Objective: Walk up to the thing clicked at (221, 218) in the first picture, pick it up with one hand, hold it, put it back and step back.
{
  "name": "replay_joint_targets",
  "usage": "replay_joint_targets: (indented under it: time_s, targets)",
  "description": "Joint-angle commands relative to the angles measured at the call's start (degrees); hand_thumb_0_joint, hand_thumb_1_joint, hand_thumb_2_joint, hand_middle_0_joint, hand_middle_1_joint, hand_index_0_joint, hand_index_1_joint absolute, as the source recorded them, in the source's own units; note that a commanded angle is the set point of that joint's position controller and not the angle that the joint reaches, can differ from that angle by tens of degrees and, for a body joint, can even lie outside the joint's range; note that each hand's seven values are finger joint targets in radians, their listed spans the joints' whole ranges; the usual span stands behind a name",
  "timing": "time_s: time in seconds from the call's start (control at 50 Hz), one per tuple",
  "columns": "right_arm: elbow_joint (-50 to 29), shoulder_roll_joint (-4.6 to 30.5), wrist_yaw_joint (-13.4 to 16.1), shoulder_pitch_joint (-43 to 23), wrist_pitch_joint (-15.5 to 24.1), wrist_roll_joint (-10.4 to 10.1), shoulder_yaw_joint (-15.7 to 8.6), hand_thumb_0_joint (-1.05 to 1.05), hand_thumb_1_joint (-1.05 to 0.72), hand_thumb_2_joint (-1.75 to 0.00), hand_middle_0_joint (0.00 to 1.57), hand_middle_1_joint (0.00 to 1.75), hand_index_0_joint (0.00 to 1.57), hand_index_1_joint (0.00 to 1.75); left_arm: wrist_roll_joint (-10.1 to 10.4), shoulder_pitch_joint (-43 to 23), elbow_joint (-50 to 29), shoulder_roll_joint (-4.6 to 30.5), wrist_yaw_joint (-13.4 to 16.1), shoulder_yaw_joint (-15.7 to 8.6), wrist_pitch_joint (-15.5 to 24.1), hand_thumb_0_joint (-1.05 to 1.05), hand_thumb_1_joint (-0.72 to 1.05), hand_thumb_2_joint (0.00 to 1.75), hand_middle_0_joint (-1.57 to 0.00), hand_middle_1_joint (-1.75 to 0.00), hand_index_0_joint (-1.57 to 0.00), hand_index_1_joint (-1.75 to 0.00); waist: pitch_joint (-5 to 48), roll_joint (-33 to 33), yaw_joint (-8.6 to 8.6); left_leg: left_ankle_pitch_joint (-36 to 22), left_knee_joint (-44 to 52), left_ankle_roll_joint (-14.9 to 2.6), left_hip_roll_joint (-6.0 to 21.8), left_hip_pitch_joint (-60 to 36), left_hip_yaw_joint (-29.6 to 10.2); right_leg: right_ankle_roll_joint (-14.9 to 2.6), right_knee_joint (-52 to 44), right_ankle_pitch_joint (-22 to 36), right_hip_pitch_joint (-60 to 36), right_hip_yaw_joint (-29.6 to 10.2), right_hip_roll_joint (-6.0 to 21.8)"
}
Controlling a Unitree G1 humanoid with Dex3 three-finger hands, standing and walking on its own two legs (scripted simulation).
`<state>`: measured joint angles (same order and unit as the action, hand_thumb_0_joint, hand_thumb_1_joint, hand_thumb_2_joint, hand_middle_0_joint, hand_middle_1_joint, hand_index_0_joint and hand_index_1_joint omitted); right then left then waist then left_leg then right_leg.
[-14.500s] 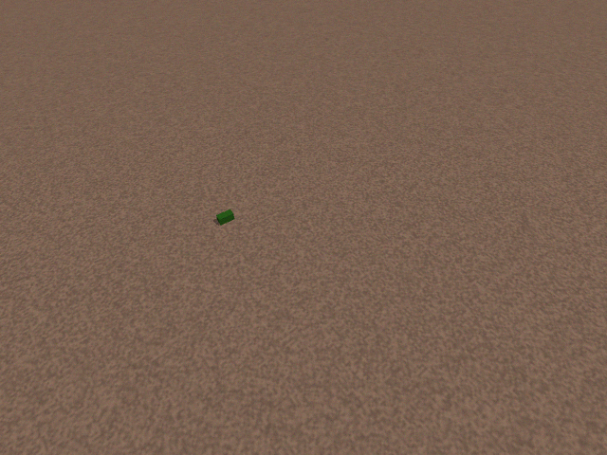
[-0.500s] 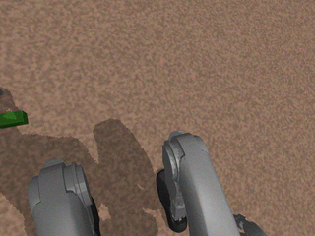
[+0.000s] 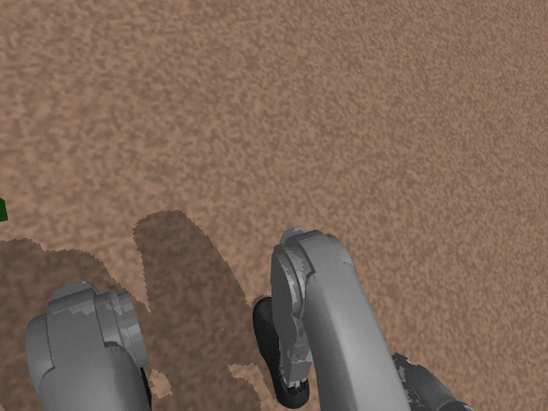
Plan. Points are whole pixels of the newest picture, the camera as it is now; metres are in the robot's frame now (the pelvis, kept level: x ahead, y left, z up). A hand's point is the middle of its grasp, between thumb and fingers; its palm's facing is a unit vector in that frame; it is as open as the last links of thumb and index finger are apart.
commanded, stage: rest palm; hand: left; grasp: from above
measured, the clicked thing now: out of the picture +0.45 +0.34 -0.28
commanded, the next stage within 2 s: close in 1.22 s
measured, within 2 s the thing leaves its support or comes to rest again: neither
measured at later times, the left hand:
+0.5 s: hand out of the picture +0.43 +0.34 -0.23, palm faces -0.48 -0.14 -0.87, open 12.5 cm
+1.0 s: hand out of the picture +0.43 +0.33 -0.25, palm faces -0.45 -0.12 -0.88, open 12.7 cm
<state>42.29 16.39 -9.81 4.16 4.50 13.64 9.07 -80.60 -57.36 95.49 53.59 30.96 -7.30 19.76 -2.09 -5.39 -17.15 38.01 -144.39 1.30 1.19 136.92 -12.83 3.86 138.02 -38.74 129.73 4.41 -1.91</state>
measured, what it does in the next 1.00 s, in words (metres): stands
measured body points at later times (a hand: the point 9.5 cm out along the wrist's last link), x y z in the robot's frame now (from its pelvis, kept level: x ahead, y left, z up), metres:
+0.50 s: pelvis +0.01 +0.00 -0.01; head +0.27 +0.12 +0.34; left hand +0.45 +0.34 -0.18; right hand +0.08 -0.27 -0.08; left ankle +0.07 +0.13 -0.27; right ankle +0.11 -0.13 -0.27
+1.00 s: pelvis +0.01 +0.01 -0.01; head +0.27 +0.13 +0.33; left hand +0.45 +0.33 -0.20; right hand +0.09 -0.26 -0.07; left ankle +0.07 +0.13 -0.27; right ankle +0.11 -0.13 -0.26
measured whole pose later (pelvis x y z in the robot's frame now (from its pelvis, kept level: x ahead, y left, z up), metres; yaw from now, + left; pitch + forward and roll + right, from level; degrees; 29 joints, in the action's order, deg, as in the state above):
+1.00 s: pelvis +0.01 +0.01 -0.01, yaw -3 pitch +27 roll -14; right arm 40.8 18.4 -14.3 1.6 11.3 17.5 14.3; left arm -77.0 -55.2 98.4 56.6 36.5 -7.8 16.8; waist -7.1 -7.7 -19.1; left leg 41.0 -148.6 1.0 1.5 136.2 -16.1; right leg 4.7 139.3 -40.0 128.0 6.6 -3.4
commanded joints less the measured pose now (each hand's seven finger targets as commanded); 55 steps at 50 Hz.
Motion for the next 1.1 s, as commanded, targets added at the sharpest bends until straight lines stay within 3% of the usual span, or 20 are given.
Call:
replay_joint_targets:
  time_s: [0.0, 0.04, 0.1, 0.18, 0.22, 0.26, 0.32, 0.34, 0.38, 0.44, 0.48, 0.56, 0.64, 0.72, 0.78, 0.84, 0.88, 0.96, 1.02, 1.08]
  targets:
    - [-0.44, 17.24, 0.46, 9.36, 1.82, 0.86, -3.93, 0.00, -0.89, -0.90, 0.20, 0.30, 0.20, 0.30, 1.74, -15.57, -6.80, 16.10, 3.79, -1.98, -1.59, 0.00, -0.15, 0.68, -0.43, -0.57, -0.41, -0.59, 35.18, 25.27, -0.74, -5.77, 14.14, -2.18, -0.10, -31.44, 7.39, -4.93, -12.26, 9.74, -14.85, 7.91, -1.86]
    - [0.38, 17.02, 0.06, 10.19, 2.60, 1.26, -3.37, 0.00, -0.89, -0.90, 0.20, 0.30, 0.20, 0.30, 2.46, -15.35, -5.93, 15.17, 3.52, -1.09, -2.35, 0.00, -0.16, 0.67, -0.40, -0.59, -0.40, -0.60, 35.01, 25.73, -1.23, -6.66, 13.37, -2.10, -0.12, -31.44, 7.61, -4.82, -11.44, 10.93, -14.71, 8.02, -1.81]
    - [-0.91, 18.07, -0.25, 9.33, 3.44, 1.37, -3.26, 0.00, -0.90, -0.90, 0.20, 0.30, 0.20, 0.30, 3.21, -13.47, -6.43, 18.38, 3.53, -3.67, -2.52, 0.00, -0.18, 0.69, -0.39, -0.61, -0.38, -0.62, 35.33, 25.93, -1.10, -7.21, 12.77, -2.10, 0.19, -31.19, 7.12, -4.85, -11.03, 11.76, -16.25, 8.25, -2.04]
    - [-0.78, 18.40, -0.69, 10.38, 3.63, 1.98, -3.12, 0.00, -0.90, -0.90, 0.20, 0.30, 0.20, 0.30, 3.85, -9.80, -6.88, 19.45, 2.96, -5.20, -2.64, 0.00, -0.20, 0.69, -0.37, -0.63, -0.36, -0.64, 36.50, 26.04, -0.43, -10.54, 11.71, -2.04, 0.37, -31.42, 7.15, -4.58, -10.79, 15.07, -19.17, 8.11, -2.21]
    - [-1.56, 18.12, -0.81, 9.33, 3.44, 1.99, -2.69, 0.00, -0.90, -0.90, 0.20, 0.30, 0.20, 0.30, 4.86, -9.16, -7.60, 17.43, 2.66, -4.33, -2.17, 0.00, -0.21, 0.69, -0.35, -0.66, -0.35, -0.66, 36.35, 26.41, -0.37, -11.26, 12.23, -1.80, 0.41, -31.60, 6.71, -4.72, -10.53, 15.40, -19.36, 8.79, -2.29]
    - [-1.34, 18.49, -1.26, 9.91, 3.78, 2.29, -2.43, 0.00, -0.90, -0.90, 0.20, 0.30, 0.20, 0.30, 4.63, -9.78, -6.39, 17.71, 1.99, -3.36, -2.23, 0.00, -0.23, 0.72, -0.36, -0.65, -0.34, -0.66, 34.38, 25.58, -1.62, -10.72, 10.96, -1.99, 0.64, -31.07, 6.66, -4.50, -10.21, 15.44, -18.74, 8.71, -2.27]
    - [-1.16, 19.42, -1.15, 10.60, 3.21, 2.36, -2.79, 0.00, -0.90, -0.90, 0.20, 0.30, 0.20, 0.30, 4.97, -7.65, -8.02, 20.48, 2.53, -6.51, -1.04, 0.00, -0.24, 0.73, -0.36, -0.63, -0.34, -0.66, 34.34, 26.10, -0.53, -11.84, 11.72, -1.59, 0.64, -31.55, 6.16, -4.78, -10.36, 15.50, -19.84, 9.35, -2.28]
    - [-1.49, 18.69, -1.37, 10.26, 3.23, 2.72, -2.50, 0.00, -0.90, -0.90, 0.20, 0.30, 0.20, 0.30, 4.15, -8.00, -7.56, 18.82, 2.34, -4.64, -0.94, 0.00, -0.25, 0.73, -0.35, -0.65, -0.33, -0.66, 34.51, 26.54, -1.15, -11.70, 11.24, -1.62, 0.72, -32.43, 6.29, -4.67, -10.00, 15.74, -19.47, 9.14, -2.35]
    - [-1.03, 19.05, -1.51, 10.22, 2.92, 2.83, -2.42, 0.00, -0.90, -0.90, 0.20, 0.30, 0.20, 0.30, 5.17, -8.45, -8.02, 18.86, 2.69, -5.43, -0.09, 0.00, -0.25, 0.74, -0.35, -0.65, -0.33, -0.67, 34.40, 26.20, -1.51, -12.13, 11.25, -1.76, 0.90, -31.56, 5.76, -4.44, -10.27, 16.47, -20.42, 9.54, -2.51]
    - [-0.83, 19.02, -1.63, 9.38, 2.96, 3.25, -1.90, 0.00, -0.90, -0.90, 0.20, 0.30, 0.20, 0.30, 4.41, -9.57, -6.23, 18.29, 3.32, -3.87, 0.59, 0.00, -0.27, 0.76, -0.33, -0.66, -0.31, -0.69, 32.42, 25.22, -2.55, -10.15, 10.61, -1.92, 0.97, -30.08, 5.67, -4.36, -10.25, 15.20, -19.19, 9.67, -2.55]
    - [-0.84, 19.37, -1.63, 9.66, 3.02, 3.32, -1.99, 0.00, -0.90, -0.90, 0.20, 0.30, 0.20, 0.30, 3.63, -9.63, -7.02, 19.51, 3.87, -4.22, 0.72, 0.00, -0.27, 0.76, -0.34, -0.65, -0.31, -0.68, 32.86, 25.28, -2.39, -9.87, 10.50, -1.85, 1.02, -31.19, 5.65, -4.30, -10.23, 14.85, -19.15, 9.46, -2.62]
    - [-0.64, 19.17, -2.06, 8.50, 3.59, 4.03, -1.37, 0.00, -0.90, -0.90, 0.20, 0.30, 0.20, 0.30, 3.42, -10.34, -5.92, 16.31, 5.21, -1.75, 0.79, 0.00, -0.26, 0.76, -0.34, -0.65, -0.31, -0.68, 31.90, 26.15, -2.93, -9.82, 10.67, -1.57, 1.00, -31.99, 5.59, -4.26, -10.07, 14.64, -18.66, 10.18, -2.79]
    - [-0.47, 19.53, -2.08, 7.00, 4.04, 4.13, -1.45, 0.00, -0.90, -0.90, 0.20, 0.30, 0.20, 0.30, 2.62, -10.27, -4.99, 17.09, 6.98, -1.53, -0.25, 0.00, -0.27, 0.77, -0.34, -0.67, -0.31, -0.69, 31.92, 26.33, -2.23, -8.63, 11.37, -1.46, 1.07, -31.72, 5.45, -4.62, -10.39, 13.34, -17.84, 10.11, -3.14]
    - [-0.15, 19.78, -2.78, 7.16, 4.92, 4.03, -0.86, 0.00, -0.90, -0.90, 0.20, 0.30, 0.20, 0.30, 3.07, -10.96, -3.48, 15.50, 7.78, -0.23, -1.52, 0.00, -0.28, 0.77, -0.33, -0.68, -0.30, -0.70, 30.65, 26.08, -3.09, -9.10, 10.97, -1.59, 0.93, -30.93, 5.28, -4.44, -9.60, 14.20, -17.35, 10.51, -2.96]
    - [-0.77, 20.40, -3.03, 6.29, 5.68, 3.92, -0.94, 0.00, -0.90, -0.90, 0.20, 0.30, 0.20, 0.30, 3.56, -10.98, -3.53, 16.50, 8.37, -1.18, -2.25, 0.00, -0.28, 0.77, -0.32, -0.69, -0.30, -0.71, 31.54, 26.50, -2.84, -9.86, 11.37, -1.44, 1.17, -31.73, 4.73, -4.51, -9.37, 14.75, -17.82, 10.75, -3.16]
    - [-0.58, 20.06, -3.46, 5.84, 6.37, 3.90, -0.56, 0.00, -0.90, -0.90, 0.20, 0.30, 0.20, 0.30, 3.93, -10.85, -2.16, 15.12, 8.15, 0.40, -2.99, 0.00, -0.28, 0.76, -0.32, -0.70, -0.30, -0.72, 29.61, 26.90, -3.04, -8.35, 11.37, -1.31, 1.12, -31.08, 4.72, -4.57, -9.08, 13.51, -16.47, 10.92, -2.99]
    - [-0.93, 21.08, -3.54, 6.48, 6.74, 3.79, -0.55, 0.00, -0.90, -0.90, 0.20, 0.30, 0.20, 0.30, 4.18, -10.58, -3.02, 18.41, 8.16, -2.09, -3.12, 0.00, -0.27, 0.78, -0.34, -0.69, -0.31, -0.72, 31.15, 27.02, -3.01, -8.59, 11.19, -1.52, 1.23, -31.21, 4.71, -4.49, -9.64, 13.91, -18.28, 10.65, -3.27]
    - [-1.46, 20.56, -3.86, 5.95, 7.19, 3.84, -0.17, 0.00, -0.90, -0.90, 0.20, 0.30, 0.20, 0.30, 4.79, -10.21, -2.36, 15.87, 7.72, -0.72, -3.23, 0.00, -0.27, 0.77, -0.33, -0.70, -0.31, -0.72, 30.31, 26.70, -3.33, -8.66, 11.79, -1.31, 1.12, -30.94, 4.31, -4.52, -9.31, 13.75, -17.84, 11.19, -3.12]
    - [-1.23, 21.00, -4.02, 6.88, 7.56, 3.49, -0.35, 0.00, -0.90, -0.90, 0.20, 0.30, 0.20, 0.30, 4.77, -10.59, -3.83, 19.17, 7.15, -2.88, -3.06, 0.00, -0.29, 0.78, -0.32, -0.71, -0.30, -0.74, 30.43, 27.09, -3.11, -8.31, 11.29, -1.41, 1.28, -31.07, 4.32, -4.49, -9.35, 13.57, -18.34, 10.90, -3.13]
    - [-1.89, 20.90, -4.28, 5.98, 7.87, 3.42, -0.12, 0.00, -0.90, -0.90, 0.20, 0.30, 0.20, 0.30, 5.65, -10.91, -4.21, 16.07, 6.66, -0.51, -2.64, 0.00, -0.28, 0.77, -0.33, -0.71, -0.30, -0.73, 30.42, 26.74, -3.68, -8.91, 10.81, -1.42, 1.35, -30.80, 4.20, -4.34, -9.47, 14.34, -18.57, 11.01, -3.11]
